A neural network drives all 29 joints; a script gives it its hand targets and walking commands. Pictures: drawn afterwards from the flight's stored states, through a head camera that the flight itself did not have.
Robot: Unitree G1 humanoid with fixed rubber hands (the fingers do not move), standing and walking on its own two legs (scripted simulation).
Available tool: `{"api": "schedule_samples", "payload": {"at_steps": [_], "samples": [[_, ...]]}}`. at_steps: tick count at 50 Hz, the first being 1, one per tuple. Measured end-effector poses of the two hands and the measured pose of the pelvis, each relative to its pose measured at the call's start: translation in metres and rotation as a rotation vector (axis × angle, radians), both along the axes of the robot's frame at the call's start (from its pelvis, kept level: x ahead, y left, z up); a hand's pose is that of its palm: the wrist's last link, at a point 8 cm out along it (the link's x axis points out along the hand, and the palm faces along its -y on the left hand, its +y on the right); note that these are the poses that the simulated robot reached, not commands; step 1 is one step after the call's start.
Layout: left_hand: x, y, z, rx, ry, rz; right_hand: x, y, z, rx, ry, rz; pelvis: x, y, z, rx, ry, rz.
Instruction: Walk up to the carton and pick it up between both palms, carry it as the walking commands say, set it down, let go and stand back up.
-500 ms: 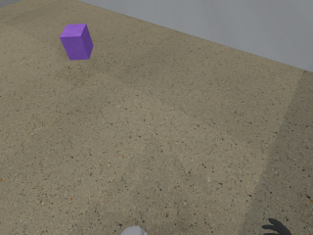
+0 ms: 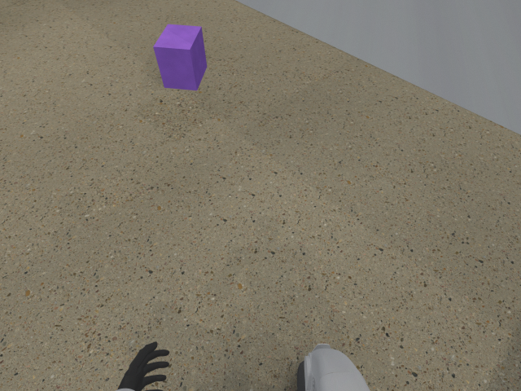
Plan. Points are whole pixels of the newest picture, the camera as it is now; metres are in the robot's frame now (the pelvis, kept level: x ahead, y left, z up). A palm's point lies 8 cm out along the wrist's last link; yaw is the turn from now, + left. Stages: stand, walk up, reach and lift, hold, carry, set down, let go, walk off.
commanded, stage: walk up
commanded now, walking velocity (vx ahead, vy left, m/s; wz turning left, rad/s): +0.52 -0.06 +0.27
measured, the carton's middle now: (182, 57) +2.10 +0.32 -0.64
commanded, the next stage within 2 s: none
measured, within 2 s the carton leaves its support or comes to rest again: neither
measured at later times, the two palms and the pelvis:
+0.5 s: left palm out of the picture +0.15 +0.22 -0.11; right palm (358, 231) +0.42 -0.23 -0.13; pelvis +0.27 -0.02 +0.00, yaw +5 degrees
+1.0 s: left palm (122, 160) +0.67 +0.31 -0.11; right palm (329, 222) +0.44 -0.17 -0.13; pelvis +0.51 +0.07 +0.00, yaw +5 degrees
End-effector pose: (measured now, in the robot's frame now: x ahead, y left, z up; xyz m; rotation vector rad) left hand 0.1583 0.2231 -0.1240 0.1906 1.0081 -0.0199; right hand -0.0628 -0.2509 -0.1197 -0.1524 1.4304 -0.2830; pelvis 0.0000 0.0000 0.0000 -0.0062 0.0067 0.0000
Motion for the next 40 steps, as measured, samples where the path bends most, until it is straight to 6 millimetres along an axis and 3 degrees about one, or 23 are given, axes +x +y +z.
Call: {"api": "schedule_samples", "payload": {"at_steps": [5,8,10,13,17,22,27,31,33,35,40], "samples": [[0.097,-0.022,0.009,0.024,-0.104,-0.012,0.042,-0.02,-0.017,0.025,0.069,-0.02,0.064,-0.021,-0.012,0.01,0.003,0.028],[0.13,-0.02,0.005,0.09,-0.155,0.047,0.089,-0.042,-0.04,0.041,0.09,0.021,0.105,-0.038,-0.03,0.018,0.001,0.054],[0.12,-0.011,0.002,0.131,-0.091,0.098,0.138,-0.052,-0.045,0.041,0.043,0.062,0.126,-0.043,-0.029,0.017,0.0,0.062],[0.079,0.005,0.004,0.188,0.067,0.191,0.222,-0.06,-0.04,0.048,-0.068,0.141,0.156,-0.046,-0.017,0.022,-0.005,0.077],[0.027,0.011,0.011,0.205,0.242,0.297,0.322,-0.053,-0.029,0.07,-0.177,0.234,0.193,-0.043,-0.006,0.028,-0.005,0.083],[-0.009,0.002,0.015,0.165,0.403,0.392,0.423,-0.016,-0.017,0.12,-0.263,0.325,0.239,-0.029,0.001,0.03,0.0,0.089],[0.002,0.005,0.008,0.104,0.483,0.453,0.519,0.042,-0.009,0.166,-0.357,0.409,0.285,-0.003,-0.001,0.012,0.005,0.087],[0.043,0.032,-0.014,0.065,0.508,0.452,0.59,0.083,-0.006,0.138,-0.435,0.442,0.33,0.028,-0.015,-0.007,0.016,0.08],[0.076,0.051,-0.029,0.052,0.495,0.415,0.607,0.091,-0.009,0.096,-0.451,0.426,0.349,0.042,-0.023,-0.002,0.016,0.082],[0.128,0.069,-0.033,0.051,0.424,0.371,0.601,0.088,-0.01,0.063,-0.401,0.385,0.366,0.051,-0.019,-0.001,0.012,0.084],[0.278,0.101,-0.018,0.058,0.198,0.249,0.551,0.069,-0.003,0.004,-0.223,0.234,0.413,0.067,-0.003,-0.002,0.007,0.084]]}}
